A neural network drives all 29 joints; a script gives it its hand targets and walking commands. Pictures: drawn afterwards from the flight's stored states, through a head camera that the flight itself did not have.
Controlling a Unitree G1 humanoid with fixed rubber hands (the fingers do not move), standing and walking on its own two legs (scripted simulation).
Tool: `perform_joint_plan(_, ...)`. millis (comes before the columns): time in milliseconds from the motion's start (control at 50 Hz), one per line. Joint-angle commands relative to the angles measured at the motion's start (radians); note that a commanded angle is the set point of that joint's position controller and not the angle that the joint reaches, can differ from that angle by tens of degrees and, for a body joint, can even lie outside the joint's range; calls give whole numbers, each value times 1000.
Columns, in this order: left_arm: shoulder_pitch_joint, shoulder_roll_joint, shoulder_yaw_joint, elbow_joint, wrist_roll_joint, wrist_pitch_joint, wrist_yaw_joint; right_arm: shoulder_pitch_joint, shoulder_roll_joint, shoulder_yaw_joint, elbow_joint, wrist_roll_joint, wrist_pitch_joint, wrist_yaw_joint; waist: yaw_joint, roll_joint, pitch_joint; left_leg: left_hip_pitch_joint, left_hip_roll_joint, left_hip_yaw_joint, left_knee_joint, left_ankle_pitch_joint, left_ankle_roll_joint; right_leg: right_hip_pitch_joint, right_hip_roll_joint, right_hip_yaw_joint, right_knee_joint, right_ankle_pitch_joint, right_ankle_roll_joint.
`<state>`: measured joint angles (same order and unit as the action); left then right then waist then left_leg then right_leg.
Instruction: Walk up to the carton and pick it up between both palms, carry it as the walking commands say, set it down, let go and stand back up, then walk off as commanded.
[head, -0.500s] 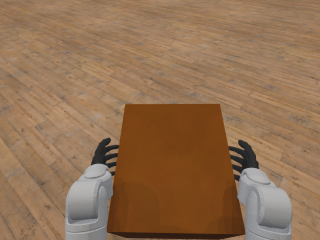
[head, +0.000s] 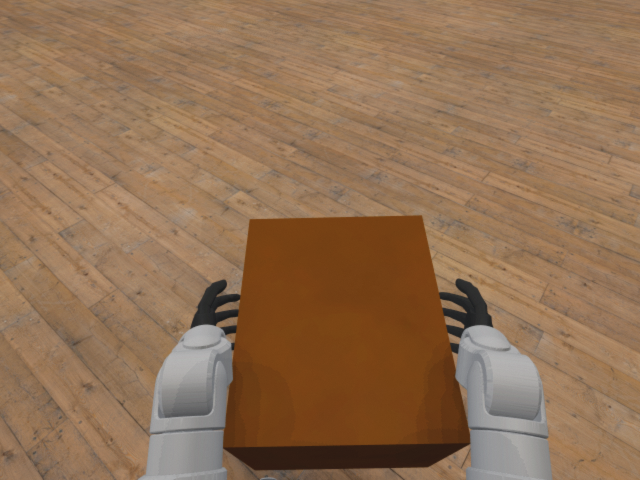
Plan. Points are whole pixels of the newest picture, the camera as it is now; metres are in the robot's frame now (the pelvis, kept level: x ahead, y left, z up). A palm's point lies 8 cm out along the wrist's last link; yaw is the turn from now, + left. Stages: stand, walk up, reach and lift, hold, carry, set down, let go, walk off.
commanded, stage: carry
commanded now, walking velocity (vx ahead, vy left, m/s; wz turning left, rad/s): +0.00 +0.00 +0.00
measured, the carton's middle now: (338, 342) +0.31 -0.01 -0.02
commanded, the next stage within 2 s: hold in 1.64 s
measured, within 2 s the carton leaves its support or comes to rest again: neither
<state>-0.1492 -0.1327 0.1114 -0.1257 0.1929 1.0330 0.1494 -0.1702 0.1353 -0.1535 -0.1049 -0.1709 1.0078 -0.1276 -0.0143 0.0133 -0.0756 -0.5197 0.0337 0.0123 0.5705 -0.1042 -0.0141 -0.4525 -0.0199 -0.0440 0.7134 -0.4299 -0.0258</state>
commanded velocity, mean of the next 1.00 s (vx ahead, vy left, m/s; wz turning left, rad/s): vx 0.00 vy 0.00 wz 0.00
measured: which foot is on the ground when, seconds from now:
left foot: down 0.00-0.08, up 0.10-0.20, down 0.22-1.00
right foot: down 0.00-1.00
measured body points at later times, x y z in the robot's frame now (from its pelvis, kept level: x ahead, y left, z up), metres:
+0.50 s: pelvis -0.02 +0.00 +0.01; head -0.03 +0.00 +0.46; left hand +0.26 +0.17 +0.06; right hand +0.28 -0.16 +0.06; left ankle +0.02 +0.10 -0.72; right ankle +0.02 -0.12 -0.72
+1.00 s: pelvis -0.01 -0.04 +0.01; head -0.02 -0.05 +0.46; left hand +0.27 +0.13 +0.07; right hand +0.28 -0.20 +0.06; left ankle +0.02 +0.10 -0.72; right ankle +0.02 -0.12 -0.72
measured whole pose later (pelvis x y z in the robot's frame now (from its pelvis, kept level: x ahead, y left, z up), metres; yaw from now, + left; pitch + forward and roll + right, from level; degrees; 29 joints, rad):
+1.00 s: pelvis -0.01 -0.04 +0.01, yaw +2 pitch +3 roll +0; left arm -0.13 -0.13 0.12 -0.09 0.16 0.91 0.13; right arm -0.15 0.13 -0.15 -0.10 -0.15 0.91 -0.13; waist -0.01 0.02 -0.08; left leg -0.35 0.05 0.03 0.52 -0.21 -0.04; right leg -0.35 0.03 -0.05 0.54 -0.23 -0.05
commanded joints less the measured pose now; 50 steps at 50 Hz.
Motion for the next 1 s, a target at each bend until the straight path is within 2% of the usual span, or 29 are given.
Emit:
perform_joint_plan(0, -443, -836, -579, -93, -336, -102, -256, -433, 843, 557, -30, 331, -68, 262, 43, 198, -248, -61, 80, -36, -369, -564, -68, 255, 109, -110, 63, -46, -26)
perform_joint_plan(20, -434, -809, -557, -49, -320, -121, -259, -424, 821, 537, 21, 310, -86, 264, 51, 169, -249, -66, 68, 4, -336, -583, -74, 257, 108, -97, 34, -51, -41)
perform_joint_plan(40, -439, -817, -570, -75, -330, -136, -262, -422, 839, 557, 1, 316, -101, 265, 56, 85, -242, -41, 26, 64, -227, -567, -80, 207, 74, -32, -67, -110, -64)
perform_joint_plan(60, -458, -887, -647, -215, -392, -131, -260, -427, 920, 648, -141, 373, -97, 260, 58, -123, -237, 67, -57, 134, 76, -503, -72, 50, -38, 151, -286, -233, -112)
perform_joint_plan(80, -452, -979, -745, -348, -466, -95, -257, -416, 998, 751, -307, 439, -69, 250, 38, -305, -224, 168, -112, 126, 472, -373, -57, -148, -204, 403, -500, -359, -169)
perform_joint_plan(100, -430, -922, -714, -261, -441, -61, -254, -378, 942, 708, -237, 404, -46, 241, 6, -290, -190, 225, -114, 66, 639, -294, -46, -270, -290, 431, -588, -342, -194)
perform_joint_plan(120, -408, -708, -522, 57, -301, -85, -267, -340, 746, 512, 101, 261, -76, 241, -15, -237, -188, 259, -78, 26, 567, -274, -23, -250, -245, 296, -537, -202, -117)
perform_joint_plan(140, -432, -697, -510, 43, -297, -125, -280, -372, 731, 488, 117, 249, -115, 249, -20, -180, -193, 252, -42, 24, 347, -251, -3, -149, -178, 163, -433, -63, -45)
perform_joint_plan(160, -454, -737, -518, -1, -313, -153, -289, -395, 754, 492, 86, 259, -139, 256, -20, -141, -182, 241, -52, 50, 94, -260, -6, -45, -134, 116, -325, -30, -30)
perform_joint_plan(180, -493, -875, -649, -254, -417, -156, -286, -434, 877, 606, -159, 352, -135, 255, -14, -95, -192, 255, -55, 62, -131, -281, -18, 44, -93, 101, -237, -18, -23)
perform_joint_plan(200, -536, -981, -755, -514, -525, -120, -256, -505, 981, 721, -458, 469, -99, 228, 0, -57, -213, 282, -2, -14, -217, -295, -27, 79, -77, 103, -166, 76, -5)
perform_joint_plan(220, -448, -958, -742, -525, -528, -54, -216, -447, 937, 734, -525, 495, -35, 199, 11, 60, -245, 351, 161, -228, -251, -247, 15, -30, -45, 108, -84, 86, 32)
perform_joint_plan(240, -304, -675, -524, -174, -306, -35, -227, -226, 678, 482, -174, 258, -25, 211, 3, 170, -252, 303, 268, -373, -264, -125, 113, -49, 4, 50, -7, 42, 53)
perform_joint_plan(260, -259, -537, -402, 177, -199, -72, -238, -180, 551, 360, 176, 156, -56, 226, 4, 165, -271, 280, 279, -323, -249, -3, 133, 1, -21, 43, 45, 34, 59)
perform_joint_plan(280, -335, -601, -451, 109, -234, -136, -255, -264, 626, 410, 188, 191, -114, 243, 4, 125, -257, 254, 251, -259, -219, 85, 113, 30, -31, 43, 26, 40, 50)
perform_joint_plan(300, -416, -701, -519, -28, -294, -176, -266, -356, 731, 479, 61, 252, -151, 256, 9, 106, -242, 221, 218, -210, -201, 93, 86, 64, -27, 34, -13, 77, 40)
perform_joint_plan(320, -417, -724, -503, 39, -279, -193, -272, -379, 738, 460, 111, 240, -171, 267, 16, 98, -235, 202, 190, -167, -195, 62, 62, 115, -25, 31, -95, 151, 30)
perform_joint_plan(340, -438, -743, -522, -8, -293, -217, -271, -404, 751, 472, 59, 259, -196, 268, 18, 96, -239, 192, 164, -135, -188, 46, 40, 169, -23, 28, -181, 225, 26)
perform_joint_plan(360, -479, -793, -587, -184, -361, -220, -256, -443, 799, 533, -119, 329, -201, 252, 13, 96, -253, 202, 147, -124, -169, 62, 29, 206, -35, 37, -212, 251, 25)
perform_joint_plan(380, -479, -780, -589, -206, -378, -202, -238, -431, 782, 526, -146, 340, -187, 232, 9, 87, -277, 223, 134, -118, -137, 106, 32, 232, -58, 58, -224, 286, 28)
perform_joint_plan(400, -396, -715, -531, -23, -308, -192, -241, -336, 718, 474, 21, 266, -174, 233, 6, 38, -305, 239, 107, -101, -123, 138, 25, 248, -77, 83, -202, 359, 22)
perform_joint_plan(420, -337, -719, -544, 5, -292, -193, -251, -298, 730, 504, 41, 258, -171, 243, 6, 10, -313, 260, 104, -86, -106, 112, 23, 232, -83, 92, -224, 363, 13)
perform_joint_plan(460, -380, -758, -578, -109, -336, -199, -251, -357, 779, 563, -73, 313, -171, 243, 7, 1, -292, 253, 107, -84, -118, 45, 21, 214, -83, 89, -241, 304, 5)
perform_joint_plan(480, -387, -769, -586, -130, -343, -188, -247, -368, 785, 577, -105, 326, -160, 239, 9, 3, -275, 239, 107, -86, -131, -9, 24, 205, -79, 90, -250, 262, 2)
perform_joint_plan(540, -368, -740, -565, -79, -319, -171, -248, -362, 757, 573, -76, 309, -144, 238, 9, -1, -244, 211, 101, -83, -148, -101, 25, 190, -81, 105, -271, 204, -5)
perform_joint_plan(780, -395, -742, -554, -91, -327, -146, -253, -390, 768, 587, -104, 324, -111, 234, 7, -38, -230, 230, 77, -43, -104, -96, 8, 171, -108, 155, -323, 160, -17)
perform_joint_plan(980, -403, -735, -530, -71, -318, -159, -255, -401, 764, 565, -75, 316, -120, 235, 6, -35, -240, 247, 75, -32, -87, -65, 0, 193, -110, 147, -309, 240, -17)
